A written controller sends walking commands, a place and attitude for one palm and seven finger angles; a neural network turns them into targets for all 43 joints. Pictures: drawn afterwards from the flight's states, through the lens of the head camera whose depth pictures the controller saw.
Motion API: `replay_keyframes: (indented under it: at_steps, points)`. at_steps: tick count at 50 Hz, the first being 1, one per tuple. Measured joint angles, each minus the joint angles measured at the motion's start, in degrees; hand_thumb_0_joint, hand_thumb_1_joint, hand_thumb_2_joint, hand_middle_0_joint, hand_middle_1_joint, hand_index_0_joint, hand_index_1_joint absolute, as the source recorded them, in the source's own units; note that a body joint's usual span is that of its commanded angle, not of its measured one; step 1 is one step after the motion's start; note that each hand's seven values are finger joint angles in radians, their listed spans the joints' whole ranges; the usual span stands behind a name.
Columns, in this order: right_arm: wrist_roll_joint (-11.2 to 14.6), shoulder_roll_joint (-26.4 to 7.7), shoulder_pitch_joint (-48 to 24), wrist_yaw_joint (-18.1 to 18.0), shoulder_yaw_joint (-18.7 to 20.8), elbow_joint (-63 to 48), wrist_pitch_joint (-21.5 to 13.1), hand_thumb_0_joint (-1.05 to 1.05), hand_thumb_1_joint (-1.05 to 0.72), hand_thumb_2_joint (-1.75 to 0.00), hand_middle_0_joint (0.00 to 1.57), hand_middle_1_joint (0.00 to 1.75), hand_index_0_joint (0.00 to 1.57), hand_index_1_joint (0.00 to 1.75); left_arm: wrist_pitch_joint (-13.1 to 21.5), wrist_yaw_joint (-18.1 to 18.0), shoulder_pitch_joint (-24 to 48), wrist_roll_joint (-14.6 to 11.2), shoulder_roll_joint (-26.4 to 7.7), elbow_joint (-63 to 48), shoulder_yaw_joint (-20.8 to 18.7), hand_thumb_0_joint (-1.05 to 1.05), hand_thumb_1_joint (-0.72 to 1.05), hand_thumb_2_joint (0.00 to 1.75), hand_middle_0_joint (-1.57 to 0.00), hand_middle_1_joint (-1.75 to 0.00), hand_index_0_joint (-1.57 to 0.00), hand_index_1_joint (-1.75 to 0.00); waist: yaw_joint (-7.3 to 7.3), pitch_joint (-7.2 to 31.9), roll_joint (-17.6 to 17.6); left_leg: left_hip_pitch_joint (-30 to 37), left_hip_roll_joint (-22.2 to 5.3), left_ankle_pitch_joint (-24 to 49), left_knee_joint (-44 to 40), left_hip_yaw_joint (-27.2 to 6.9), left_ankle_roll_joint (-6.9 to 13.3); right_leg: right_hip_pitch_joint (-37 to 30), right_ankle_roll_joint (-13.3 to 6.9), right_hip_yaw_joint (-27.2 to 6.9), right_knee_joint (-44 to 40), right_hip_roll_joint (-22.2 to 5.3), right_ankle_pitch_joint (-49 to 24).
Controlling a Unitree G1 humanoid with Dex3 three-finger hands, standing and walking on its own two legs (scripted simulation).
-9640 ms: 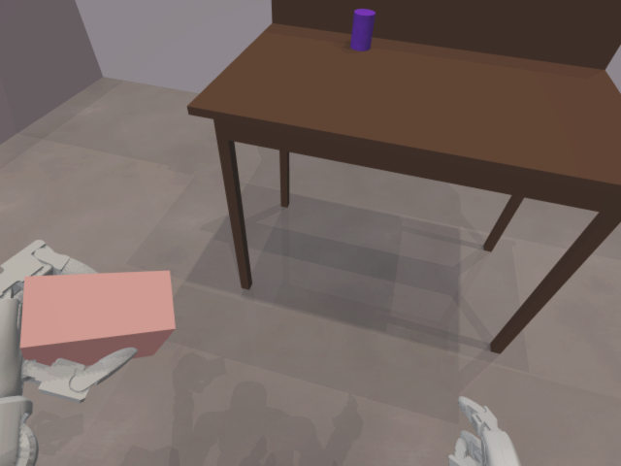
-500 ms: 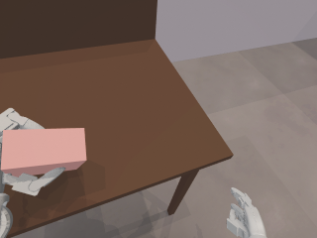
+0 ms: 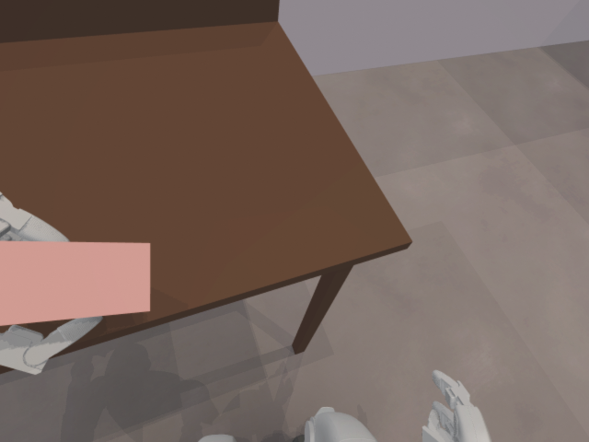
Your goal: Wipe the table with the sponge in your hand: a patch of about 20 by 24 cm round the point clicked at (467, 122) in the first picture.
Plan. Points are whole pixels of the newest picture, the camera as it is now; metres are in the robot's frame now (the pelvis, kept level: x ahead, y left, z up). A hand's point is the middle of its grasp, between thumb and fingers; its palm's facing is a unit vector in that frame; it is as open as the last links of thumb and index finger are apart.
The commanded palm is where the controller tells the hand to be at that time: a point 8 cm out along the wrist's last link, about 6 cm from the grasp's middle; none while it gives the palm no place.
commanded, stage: come to a stop and stand still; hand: left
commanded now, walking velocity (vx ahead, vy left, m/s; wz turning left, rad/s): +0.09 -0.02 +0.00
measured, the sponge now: (88, 283) +0.24 +0.22 +0.14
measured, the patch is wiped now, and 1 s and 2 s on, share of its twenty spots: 0.00 0.00 0.00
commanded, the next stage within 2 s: look again from close up in 1.42 s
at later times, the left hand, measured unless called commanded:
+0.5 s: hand (68, 325) +0.20 +0.21 +0.16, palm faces +0.37 -0.84 -0.40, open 9.9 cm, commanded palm +0.13 +0.24 +0.18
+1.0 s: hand (82, 301) +0.22 +0.21 +0.15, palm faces +0.30 -0.85 -0.42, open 9.9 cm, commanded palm +0.16 +0.24 +0.18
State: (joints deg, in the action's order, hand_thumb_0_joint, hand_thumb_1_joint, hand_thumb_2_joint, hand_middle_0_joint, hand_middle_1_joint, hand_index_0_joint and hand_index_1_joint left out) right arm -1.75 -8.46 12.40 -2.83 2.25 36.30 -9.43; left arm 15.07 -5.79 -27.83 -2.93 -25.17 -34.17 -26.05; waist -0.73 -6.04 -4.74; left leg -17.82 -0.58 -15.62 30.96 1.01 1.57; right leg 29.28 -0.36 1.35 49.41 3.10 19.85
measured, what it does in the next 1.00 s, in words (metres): steps on the spot: right foot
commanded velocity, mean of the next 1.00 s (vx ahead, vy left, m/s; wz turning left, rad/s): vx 0.00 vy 0.00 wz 0.00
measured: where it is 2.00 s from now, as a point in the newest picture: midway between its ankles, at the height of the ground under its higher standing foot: outside the picture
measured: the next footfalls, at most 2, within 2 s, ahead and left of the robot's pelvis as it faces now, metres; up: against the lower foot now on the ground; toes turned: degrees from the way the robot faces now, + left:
right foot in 0.16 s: +0.01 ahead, -0.18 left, +0.00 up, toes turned -3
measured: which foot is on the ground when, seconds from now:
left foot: down 0.00-1.00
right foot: up 0.00-0.14, down 0.16-1.00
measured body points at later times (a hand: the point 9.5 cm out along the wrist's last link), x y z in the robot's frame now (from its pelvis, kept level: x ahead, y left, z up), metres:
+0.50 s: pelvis -0.03 -0.03 +0.00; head +0.00 -0.01 +0.44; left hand +0.17 +0.25 +0.18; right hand +0.12 -0.28 -0.08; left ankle +0.00 +0.09 -0.74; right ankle -0.03 -0.17 -0.74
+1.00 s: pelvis -0.03 -0.02 +0.00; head +0.01 -0.01 +0.45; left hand +0.20 +0.26 +0.17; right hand +0.15 -0.27 -0.07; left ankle +0.00 +0.09 -0.74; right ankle -0.03 -0.17 -0.74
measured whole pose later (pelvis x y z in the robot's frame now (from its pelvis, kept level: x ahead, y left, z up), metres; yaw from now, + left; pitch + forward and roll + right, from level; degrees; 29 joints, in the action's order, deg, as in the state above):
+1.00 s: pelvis -0.03 -0.02 +0.00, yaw -5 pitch -1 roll -1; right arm -1.2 -12.3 9.3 -1.9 -0.4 32.3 -7.3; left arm 10.9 -5.9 -23.6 -0.6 -21.2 -25.2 -21.1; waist 1.2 -6.0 -1.0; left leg -13.2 -2.2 -14.1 28.5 1.5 -0.3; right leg 10.8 2.5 -0.8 24.3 -1.5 12.2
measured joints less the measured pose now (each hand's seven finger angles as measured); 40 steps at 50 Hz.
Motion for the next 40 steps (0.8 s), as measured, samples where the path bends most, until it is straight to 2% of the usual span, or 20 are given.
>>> replay_keyframes:
  at_steps: [1,3,5,7,8,9,11,13,16,21,28,30,31,33,36,40]
  points:
    - [0.09,0.16,0.23,0.53,0.07,-0.22,-0.09,0.02,-0.91,-0.9,0.21,0.3,0.2,0.3,-0.32,-0.05,-0.37,0.05,0.37,-0.37,-0.09,-0.01,-0.47,1.01,-0.77,-1.35,-0.77,-1.34,0.38,-0.36,0.61,0.28,-0.85,0.29,-0.34,-0.09,-0.25,-0.54,0.12,-0.2,2.45,0.2,1.29]
    - [0.68,0.12,0.75,1.61,0.03,-1.08,-0.05,0.02,-0.9,-0.9,0.21,0.3,0.2,0.3,-1.12,-0.2,-1.21,0.2,1.39,-1.55,0.37,-0.01,-0.47,1.01,-0.77,-1.35,-0.77,-1.34,1.11,-0.7,1.96,0.49,-2.48,0.54,-0.38,-0.13,-0.79,-3.75,-0.01,0.26,0.06,-0.63,2.09]
    - [1.33,-0.12,0.99,2.24,-0.49,-2.14,-0.06,0.02,-0.9,-0.9,0.21,0.3,0.2,0.3,-1.81,-0.42,-1.9,0.35,1.95,-2.67,0.98,-0.01,-0.47,1.01,-0.77,-1.35,-0.77,-1.34,1.58,-0.71,2.89,0.15,-3.58,0.2,0.71,0.01,-1.32,-8.66,-0.1,0.79,-8.54,-2.27,1.01]
    - [1.8,-0.25,0.89,2.4,-1.21,-3.15,-0.18,0.02,-0.9,-0.9,0.21,0.3,0.2,0.3,-2.24,-0.43,-1.49,0.52,1.26,-3.04,1.19,-0.01,-0.47,1.01,-0.77,-1.35,-0.77,-1.34,1.58,-0.63,3.08,-1.03,-3.88,-0.83,3.34,-0.1,-1.85,-14.16,0.18,1.0,-18.7,-3.94,-3.09]
    - [1.97,-0.23,0.51,2.39,-1.61,-3.37,-0.19,0.02,-0.9,-0.9,0.21,0.3,0.2,0.3,-2.17,-0.39,-0.85,0.62,0.55,-2.76,0.95,-0.01,-0.47,1.01,-0.77,-1.35,-0.77,-1.34,1.61,-0.62,2.83,-1.79,-3.83,-1.54,5.04,-0.1,-2.17,-16.4,1.03,1.12,-22.51,-4.6,-4.52]
    - [2.09,-0.56,-0.55,2.35,-1.86,-2.98,0.03,0.02,-0.9,-0.9,0.21,0.3,0.2,0.3,-1.95,-0.28,0.32,0.86,0.7,-1.69,1.14,-0.01,-0.47,1.01,-0.77,-1.35,-0.77,-1.34,1.42,-1.23,4.0,-2.14,-4.76,-2.06,6.36,-0.76,-2.51,-17.09,2.1,1.74,-23.42,-3.78,-5.13]
    - [2.42,-0.99,-1.83,2.5,-2.0,-2.66,0.94,0.02,-0.9,-0.9,0.21,0.3,0.2,0.3,-2.37,-0.34,1.89,0.82,1.08,0.31,1.77,-0.01,-0.47,1.01,-0.77,-1.35,-0.77,-1.34,0.46,-1.54,5.28,-2.37,-5.08,-2.22,7.01,-2.35,-2.63,-16.97,2.54,2.71,-22.54,-2.98,-5.73]
    - [2.68,-1.37,-2.2,2.39,-2.01,-2.82,1.68,0.02,-0.9,-0.9,0.21,0.3,0.2,0.3,-2.99,-0.53,1.33,0.22,1.85,1.03,2.12,-0.01,-0.47,1.01,-0.77,-1.35,-0.77,-1.34,0.0,-0.6,4.85,-2.31,-3.54,-3.67,7.44,-3.1,-2.35,-15.66,2.2,2.33,-20.43,-3.41,-5.12]
    - [2.75,-2.05,-2.14,1.59,-1.67,-2.86,2.41,0.02,-0.9,-0.9,0.21,0.3,0.2,0.3,-3.71,-0.93,-0.95,-0.19,3.07,1.25,2.79,-0.01,-0.47,1.01,-0.77,-1.35,-0.77,-1.34,-0.5,0.43,3.8,-0.99,-1.88,-1.08,5.92,-3.03,-2.01,-14.78,2.03,1.17,-18.07,-4.21,-3.93]
    - [3.05,-2.67,-0.14,0.59,-0.97,-2.91,2.37,0.02,-0.9,-0.9,0.21,0.3,0.2,0.3,-4.43,-1.22,-0.09,0.62,3.29,2.95,3.78,-0.01,-0.48,1.01,-0.77,-1.35,-0.77,-1.34,-0.01,0.6,3.18,1.07,-1.36,-0.67,3.53,-3.01,-2.22,-16.35,1.99,1.16,-19.25,-4.7,-4.26]
    - [3.01,-2.87,0.62,1.64,-1.16,-1.96,2.16,0.02,-0.9,-0.9,0.21,0.3,0.2,0.3,-3.69,-1.98,1.64,0.95,4.26,3.63,3.86,-0.01,-0.48,1.01,-0.77,-1.35,-0.77,-1.34,0.44,0.5,4.27,1.88,-2.05,-0.35,2.66,-3.9,-2.83,-18.05,1.67,2.06,-21.54,-3.92,-5.12]
    - [3.47,-3.02,2.43,-0.69,-2.8,-3.59,2.09,0.02,-0.91,-0.9,0.21,0.3,0.2,0.3,-1.84,-0.69,7.9,1.6,-0.53,6.88,3.97,-0.01,-0.48,1.01,-0.77,-1.35,-0.77,-1.34,2.46,0.5,3.69,1.56,-1.58,-0.14,2.39,-3.9,-3.01,-17.0,1.77,2.08,-20.09,-4.46,-4.42]
    - [2.88,-2.8,2.55,-0.65,-3.21,-3.47,1.49,0.02,-0.91,-0.9,0.2,0.3,0.2,0.3,-0.38,-0.39,11.47,1.78,-2.35,9.47,2.94,-0.01,-0.48,1.01,-0.77,-1.35,-0.77,-1.34,3.17,0.71,3.5,1.22,-1.55,-0.04,2.42,-3.82,-3.19,-16.28,1.66,1.99,-19.33,-4.52,-4.07]
    - [1.57,-2.69,1.82,0.57,-3.91,-2.84,0.68,0.02,-0.91,-0.9,0.21,0.3,0.2,0.3,1.04,-0.73,16.2,1.75,-3.86,13.74,0.39,-0.01,-0.48,1.01,-0.77,-1.35,-0.77,-1.34,3.31,1.32,3.88,0.75,-1.94,-0.04,2.51,-3.63,-3.43,-15.72,1.44,1.77,-19.37,-4.14,-4.23]
    - [1.08,-2.93,0.48,2.68,-4.25,-2.73,0.01,0.02,-0.9,-0.9,0.21,0.3,0.2,0.3,0.88,-1.29,15.2,0.79,-1.86,15.09,-1.31,-0.01,-0.48,1.01,-0.77,-1.35,-0.77,-1.34,2.3,2.43,4.77,1.28,-2.45,-0.15,1.78,-2.21,-3.25,-15.72,1.42,0.37,-20.41,-3.69,-4.91]
    - [0.78,-3.42,-0.99,3.2,-3.68,-3.11,-0.12,0.02,-0.9,-0.9,0.21,0.3,0.2,0.3,-0.6,-0.45,6.94,1.3,3.62,10.61,3.08,-0.01,-0.47,1.01,-0.77,-1.35,-0.77,-1.34,1.05,2.76,5.16,3.09,-2.39,0.0,0.02,-0.09,-2.65,-16.64,2.09,-1.65,-21.96,-3.85,-5.67]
